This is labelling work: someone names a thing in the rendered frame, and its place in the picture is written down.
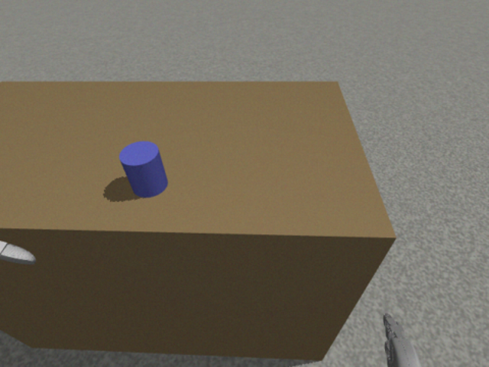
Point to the can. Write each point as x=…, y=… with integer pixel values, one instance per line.
x=144, y=168

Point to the left robot hand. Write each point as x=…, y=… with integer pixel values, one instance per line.
x=13, y=253

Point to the right robot hand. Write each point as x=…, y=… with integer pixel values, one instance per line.
x=400, y=351

